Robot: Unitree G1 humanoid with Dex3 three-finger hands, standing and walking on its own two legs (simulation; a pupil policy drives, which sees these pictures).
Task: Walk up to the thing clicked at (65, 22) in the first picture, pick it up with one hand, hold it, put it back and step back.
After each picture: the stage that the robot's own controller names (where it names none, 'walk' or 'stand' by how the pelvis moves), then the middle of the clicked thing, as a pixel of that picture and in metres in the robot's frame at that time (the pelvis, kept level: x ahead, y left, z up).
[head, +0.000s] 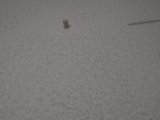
stand; (65, 23) +1.75 +0.22 -0.72
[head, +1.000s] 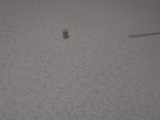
walk; (65, 34) +1.62 +0.19 -0.71
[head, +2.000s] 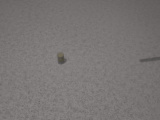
walk; (60, 58) +1.07 +0.18 -0.71
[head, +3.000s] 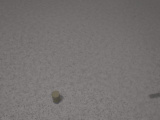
walk; (56, 97) +0.68 +0.20 -0.72
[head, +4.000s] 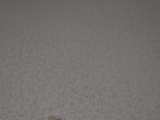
walk; out of the picture +0.47 +0.26 -0.70
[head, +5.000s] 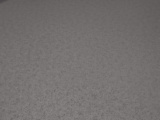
stand; out of the picture +0.39 +0.19 -0.71
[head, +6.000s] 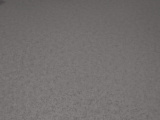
stand; out of the picture +0.36 +0.21 -0.72
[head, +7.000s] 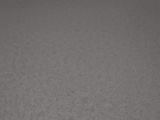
stand; out of the picture +0.35 +0.25 -0.72
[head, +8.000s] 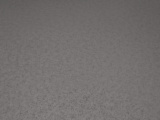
stand; out of the picture +0.37 +0.23 -0.73
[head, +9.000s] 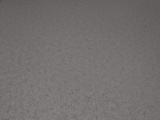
stand; out of the picture +0.36 +0.22 -0.73
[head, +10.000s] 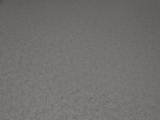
stand; out of the picture +0.36 +0.22 -0.73
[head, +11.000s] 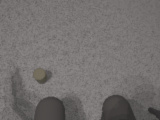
go down; (40, 76) +0.44 +0.21 -0.45
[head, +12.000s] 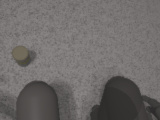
go down; (22, 57) +0.46 +0.24 -0.31
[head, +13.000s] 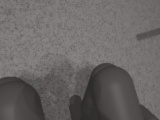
close in; out of the picture +0.44 +0.27 -0.24
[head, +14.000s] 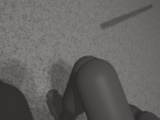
close; out of the picture +0.44 +0.29 -0.23
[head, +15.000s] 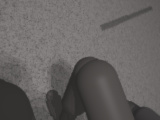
lift; out of the picture +0.42 +0.27 -0.23
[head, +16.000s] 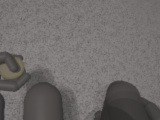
lift; (14, 73) +0.34 +0.25 -0.08
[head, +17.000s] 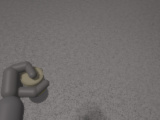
hold; (35, 85) +0.33 +0.17 +0.05
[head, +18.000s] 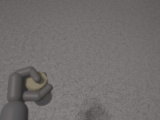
hold; (39, 89) +0.33 +0.16 +0.01
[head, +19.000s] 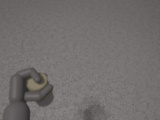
crouch; (41, 90) +0.33 +0.16 -0.01
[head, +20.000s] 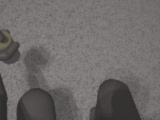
crouch; (5, 48) +0.46 +0.23 -0.10
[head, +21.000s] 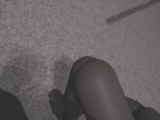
lower; out of the picture +0.43 +0.30 -0.23
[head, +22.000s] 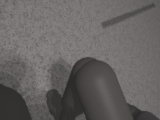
lower; out of the picture +0.43 +0.30 -0.23
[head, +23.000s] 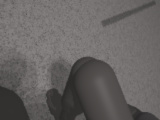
lower; out of the picture +0.43 +0.30 -0.23
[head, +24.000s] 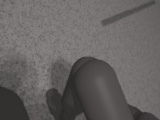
lower; out of the picture +0.43 +0.30 -0.23
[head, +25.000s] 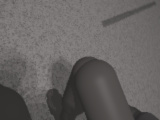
loosen; out of the picture +0.43 +0.29 -0.23
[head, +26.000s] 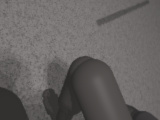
withdraw; out of the picture +0.43 +0.28 -0.24
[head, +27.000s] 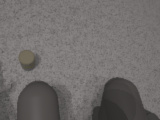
walk; (27, 61) +0.45 +0.23 -0.31
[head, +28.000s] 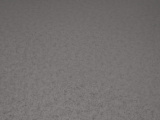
stand; out of the picture +0.38 +0.17 -0.65
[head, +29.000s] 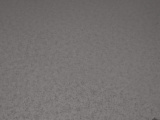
stand; out of the picture +0.40 +0.19 -0.67
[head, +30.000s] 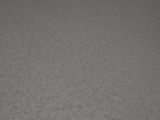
stand; out of the picture +0.40 +0.19 -0.68
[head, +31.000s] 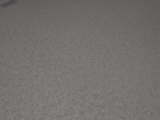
walk; out of the picture +0.41 +0.19 -0.72
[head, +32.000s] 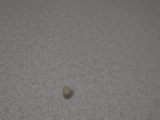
walk; (66, 93) +0.56 +0.12 -0.70
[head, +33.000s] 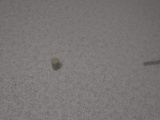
walk; (55, 64) +0.82 +0.21 -0.71
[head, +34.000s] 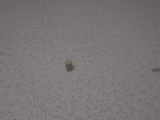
stand; (68, 65) +1.01 +0.19 -0.71
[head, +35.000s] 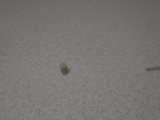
stand; (64, 69) +1.01 +0.22 -0.73
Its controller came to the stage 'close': yes
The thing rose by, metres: 0.71
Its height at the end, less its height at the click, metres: +0.00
